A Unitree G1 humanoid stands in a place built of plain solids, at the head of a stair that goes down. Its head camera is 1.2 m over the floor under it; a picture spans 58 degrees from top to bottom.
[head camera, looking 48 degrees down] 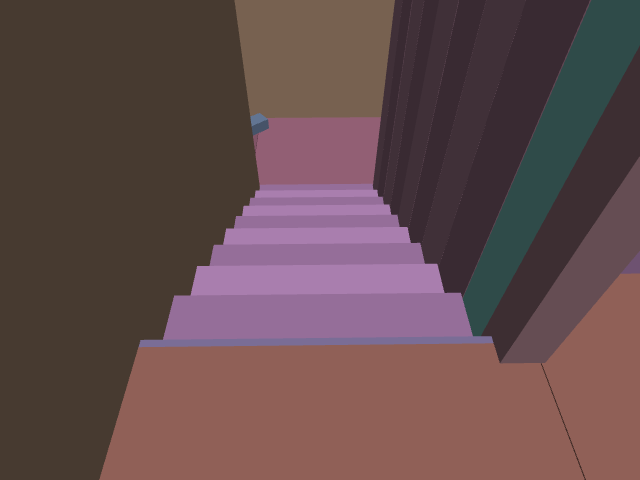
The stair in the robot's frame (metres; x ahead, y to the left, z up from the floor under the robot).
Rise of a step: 0.18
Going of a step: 0.28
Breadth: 1.10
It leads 1 degrees to the left of straight ahead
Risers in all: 10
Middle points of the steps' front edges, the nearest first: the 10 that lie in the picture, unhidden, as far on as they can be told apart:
0.67 0.00 0.00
0.96 0.01 -0.17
1.24 0.01 -0.35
1.53 0.01 -0.53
1.81 0.02 -0.70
2.10 0.02 -0.88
2.38 0.03 -1.05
2.67 0.03 -1.23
2.95 0.03 -1.40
3.24 0.04 -1.58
